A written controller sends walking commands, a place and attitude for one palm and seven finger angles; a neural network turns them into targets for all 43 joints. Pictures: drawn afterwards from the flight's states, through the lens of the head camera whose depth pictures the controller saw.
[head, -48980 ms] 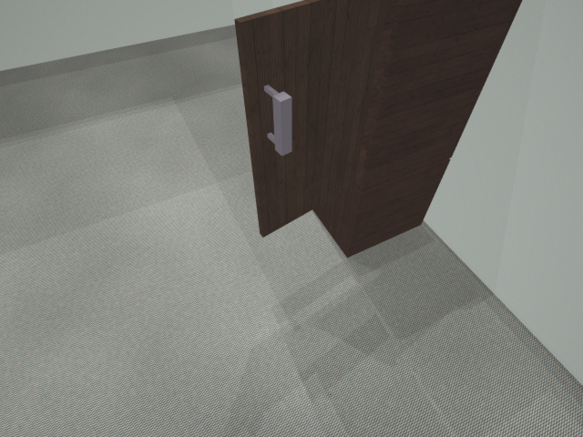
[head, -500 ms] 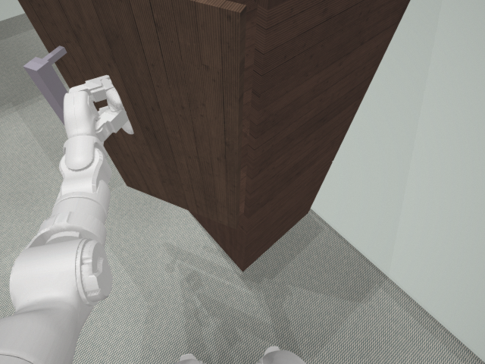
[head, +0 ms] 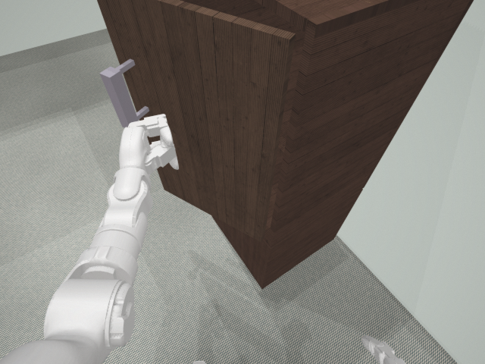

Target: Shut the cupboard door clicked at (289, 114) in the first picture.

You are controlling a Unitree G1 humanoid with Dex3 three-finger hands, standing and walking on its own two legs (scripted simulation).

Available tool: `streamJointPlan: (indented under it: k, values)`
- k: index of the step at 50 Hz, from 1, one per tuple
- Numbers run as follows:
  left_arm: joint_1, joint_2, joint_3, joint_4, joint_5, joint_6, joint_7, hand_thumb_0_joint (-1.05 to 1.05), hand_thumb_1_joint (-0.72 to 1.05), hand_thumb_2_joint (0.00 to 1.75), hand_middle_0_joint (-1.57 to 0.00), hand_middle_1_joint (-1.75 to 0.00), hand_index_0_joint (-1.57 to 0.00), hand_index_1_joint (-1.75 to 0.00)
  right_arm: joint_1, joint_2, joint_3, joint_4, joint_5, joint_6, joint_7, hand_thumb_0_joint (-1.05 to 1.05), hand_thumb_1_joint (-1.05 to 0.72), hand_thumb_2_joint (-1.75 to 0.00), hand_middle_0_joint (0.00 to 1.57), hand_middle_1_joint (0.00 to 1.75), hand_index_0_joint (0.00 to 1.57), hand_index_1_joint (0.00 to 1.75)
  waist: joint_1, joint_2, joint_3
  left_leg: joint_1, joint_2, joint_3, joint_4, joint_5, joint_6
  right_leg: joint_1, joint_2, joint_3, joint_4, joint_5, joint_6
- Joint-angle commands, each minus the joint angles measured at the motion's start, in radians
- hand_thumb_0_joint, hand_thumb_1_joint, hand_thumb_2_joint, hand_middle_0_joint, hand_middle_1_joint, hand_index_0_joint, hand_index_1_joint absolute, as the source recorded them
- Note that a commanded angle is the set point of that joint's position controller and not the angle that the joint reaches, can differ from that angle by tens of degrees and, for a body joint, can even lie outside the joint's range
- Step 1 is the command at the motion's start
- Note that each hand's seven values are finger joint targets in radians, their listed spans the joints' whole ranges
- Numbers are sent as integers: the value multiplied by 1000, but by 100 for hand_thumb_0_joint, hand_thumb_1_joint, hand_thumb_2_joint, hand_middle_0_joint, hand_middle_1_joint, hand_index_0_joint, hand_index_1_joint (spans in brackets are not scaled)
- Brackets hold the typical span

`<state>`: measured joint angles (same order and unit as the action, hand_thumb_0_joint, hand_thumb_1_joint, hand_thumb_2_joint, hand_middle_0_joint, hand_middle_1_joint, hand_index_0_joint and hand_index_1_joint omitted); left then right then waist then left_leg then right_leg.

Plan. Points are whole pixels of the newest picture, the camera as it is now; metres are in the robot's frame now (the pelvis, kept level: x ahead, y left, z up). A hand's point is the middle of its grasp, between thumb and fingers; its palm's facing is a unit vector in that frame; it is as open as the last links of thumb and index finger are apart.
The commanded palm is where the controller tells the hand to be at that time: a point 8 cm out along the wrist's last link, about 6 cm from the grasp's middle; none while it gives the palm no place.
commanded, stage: draw the hand back to the body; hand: left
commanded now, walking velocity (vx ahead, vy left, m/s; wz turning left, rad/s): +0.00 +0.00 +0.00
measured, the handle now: (129, 94) +0.61 +0.22 +0.09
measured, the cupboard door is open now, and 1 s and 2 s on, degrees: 26 26 26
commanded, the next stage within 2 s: step back with the hand held close in 1.54 s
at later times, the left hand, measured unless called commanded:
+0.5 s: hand (104, 192) +0.33 +0.18 +0.15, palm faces +0.05 -1.00 -0.06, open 3.1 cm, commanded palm +0.29 +0.24 +0.15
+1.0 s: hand out of the picture +0.24 +0.26 +0.18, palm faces +0.36 -0.87 -0.34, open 4.9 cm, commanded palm +0.19 +0.30 +0.20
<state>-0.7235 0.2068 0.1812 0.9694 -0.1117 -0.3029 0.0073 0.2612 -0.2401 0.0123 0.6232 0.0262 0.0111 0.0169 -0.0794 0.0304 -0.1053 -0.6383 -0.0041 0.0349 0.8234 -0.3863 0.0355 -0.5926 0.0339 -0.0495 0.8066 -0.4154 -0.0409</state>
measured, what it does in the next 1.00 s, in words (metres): stands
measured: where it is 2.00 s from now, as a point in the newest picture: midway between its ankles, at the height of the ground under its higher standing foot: outside the picture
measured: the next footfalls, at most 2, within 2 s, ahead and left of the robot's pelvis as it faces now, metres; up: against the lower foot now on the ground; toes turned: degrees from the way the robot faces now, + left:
none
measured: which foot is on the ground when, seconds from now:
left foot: down 0.00-1.00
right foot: down 0.00-1.00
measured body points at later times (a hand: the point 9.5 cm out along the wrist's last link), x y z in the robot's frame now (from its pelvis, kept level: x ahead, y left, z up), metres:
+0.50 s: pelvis -0.01 +0.00 +0.02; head -0.01 -0.01 +0.47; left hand +0.32 +0.24 +0.15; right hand +0.15 -0.25 -0.07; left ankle +0.01 +0.10 -0.70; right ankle -0.01 -0.09 -0.70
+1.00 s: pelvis +0.02 +0.02 +0.04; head +0.00 -0.01 +0.49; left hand +0.22 +0.30 +0.20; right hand +0.20 -0.19 -0.05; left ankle +0.01 +0.10 -0.70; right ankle -0.01 -0.09 -0.70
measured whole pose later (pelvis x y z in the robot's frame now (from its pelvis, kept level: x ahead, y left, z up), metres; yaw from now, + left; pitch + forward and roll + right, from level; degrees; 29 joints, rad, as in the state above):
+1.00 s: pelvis +0.02 +0.02 +0.04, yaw +0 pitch -3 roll +0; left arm 0.32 0.33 0.24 -0.25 -0.08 -0.04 0.08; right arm 0.19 -0.22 0.05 0.61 0.03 0.00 -0.06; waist 0.05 0.08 0.00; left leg -0.11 -0.04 0.04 0.40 -0.24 0.06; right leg -0.07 0.01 -0.03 0.38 -0.26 -0.01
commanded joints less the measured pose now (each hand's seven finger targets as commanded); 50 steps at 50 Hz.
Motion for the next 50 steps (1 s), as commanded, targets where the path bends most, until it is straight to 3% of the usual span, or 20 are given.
streamJointPlan:
  k: [1,3,5,6,10,11,12,17,20,23,24,26,29,32,33,38,44,46,47,50]
  values:
    - [-341,250,107,-327,-14,-123,-2,0,90,90,-130,-150,-130,-150,97,-155,-57,-96,-5,-33,-14,0,-90,-90,20,30,20,30,24,8,-428,276,-8,-43,-69,327,-3,163,0,51,-86,439,16]
    - [-269,234,82,-443,-14,-149,-21,0,90,90,-130,-150,-130,-150,84,-145,-55,-113,-4,-41,-8,0,-90,-90,20,30,20,30,41,53,-498,344,-2,-46,-65,423,-6,188,4,46,-70,502,13]
    - [-145,207,57,-521,-23,-135,-45,0,90,90,-130,-150,-130,-150,75,-142,-59,-130,3,-44,-3,0,-90,-90,20,30,20,30,54,48,-490,363,4,-43,-75,478,-7,214,8,41,-81,532,15]
    - [-63,209,63,-525,-36,-110,-56,0,90,90,-130,-150,-130,-150,78,-146,-60,-139,8,-42,-4,0,-90,-90,20,30,20,30,58,-5,-467,346,6,-43,-85,480,-2,233,11,37,-91,541,19]
    - [26,204,65,-590,-98,21,-99,0,90,90,-130,-150,-130,-150,28,-150,-55,-158,35,-32,-27,0,-90,-90,20,30,20,30,42,-122,-251,244,-5,-16,-159,296,15,277,-1,51,-191,495,42]
    - [49,234,92,-616,-109,43,-101,0,90,90,-130,-150,-130,-150,13,-153,-52,-165,37,-32,-36,0,-90,-90,20,30,20,30,55,-120,-224,244,-7,-13,-173,268,16,289,-6,55,-209,454,42]
    - [42,226,79,-655,-116,57,-107,0,90,90,-130,-150,-130,-150,-9,-148,-46,-166,41,-35,-44,0,-90,-90,20,30,20,30,51,-95,-202,254,-9,-12,-187,241,17,282,-11,64,-228,420,43]
    - [119,221,55,-867,-126,51,-121,0,90,90,-130,-150,-130,-150,-64,-131,-34,-171,41,-76,-66,0,-90,-90,20,30,20,30,62,20,-206,358,-6,-28,-223,234,18,283,-6,54,-252,353,26]
    - [191,220,51,-896,-138,70,-143,0,90,90,-124,-144,-124,-144,-93,-133,-29,-169,44,-98,-73,0,-90,-90,20,30,20,30,65,7,-176,374,-4,-38,-249,197,14,278,-5,46,-273,294,24]
    - [265,242,78,-918,-157,130,-165,0,90,90,-116,-135,-116,-135,-126,-135,-22,-179,50,-110,-82,0,-90,-90,20,30,20,30,79,-9,-145,376,-8,-41,-273,166,13,293,-13,48,-298,256,26]
    - [291,288,40,-1005,-49,116,-72,0,90,90,-113,-132,-113,-132,-150,-111,-26,-181,41,-94,-94,0,-90,-90,20,30,20,30,81,-28,-97,396,-8,-36,-307,161,10,304,-41,92,-362,232,29]
    - [411,241,31,-997,-38,141,-11,0,90,90,-108,-126,-108,-126,-163,-111,-21,-183,37,-80,-104,0,-90,-90,20,30,20,30,81,-91,-42,386,-1,-40,-331,140,11,315,-44,86,-395,189,39]
    - [447,250,32,-1101,-8,156,30,0,90,90,-100,-117,-100,-117,-181,-107,-12,-185,32,-66,-107,0,-90,-90,20,30,20,30,82,-9,-49,466,7,-46,-378,174,7,358,-37,65,-407,222,24]
    - [523,264,46,-1194,3,167,54,0,90,90,-92,-108,-92,-108,-191,-103,-5,-187,24,-67,-108,0,-90,-90,20,30,20,30,92,42,-65,521,11,-49,-412,238,4,416,-34,54,-422,286,18]
    - [534,273,58,-1214,7,172,62,0,90,90,-89,-105,-89,-105,-195,-101,-3,-185,21,-67,-108,0,-90,-90,20,30,20,30,93,21,-54,530,13,-51,-420,252,3,423,-31,50,-429,300,18]
    - [609,273,69,-1327,25,178,83,0,90,90,-75,-90,-75,-90,-210,-96,4,-179,10,-77,-104,0,-90,-90,20,30,20,30,99,75,-28,583,21,-64,-466,292,-8,448,-23,36,-459,308,11]
    - [825,274,125,-1389,25,191,85,0,90,90,-58,-72,-58,-72,-210,-95,-4,-180,-1,-77,-94,0,-90,-90,20,30,20,30,119,15,-22,592,24,-62,-474,393,-12,502,-24,26,-463,379,14]
    - [910,301,169,-1400,26,196,83,0,90,90,-53,-66,-53,-66,-209,-101,-10,-177,-3,-76,-89,0,-90,-90,20,30,20,30,129,-7,-18,588,26,-58,-468,437,-12,513,-22,26,-467,410,17]
    - [927,283,161,-1424,23,197,81,0,90,90,-50,-63,-50,-63,-210,-94,-9,-182,-2,-72,-85,0,-90,-90,20,30,20,30,127,11,-12,582,27,-61,-472,444,-17,520,-28,24,-460,407,16]
    - [979,315,209,-1499,25,193,86,0,90,90,-42,-54,-42,-54,-209,-92,-15,-183,-3,-76,-81,0,-90,-90,20,30,20,30,133,33,-23,590,29,-57,-460,484,-18,523,-28,25,-460,429,19]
